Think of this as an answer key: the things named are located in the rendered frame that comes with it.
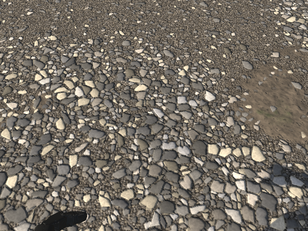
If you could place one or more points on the left robot hand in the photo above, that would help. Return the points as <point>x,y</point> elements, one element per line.
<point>61,220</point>

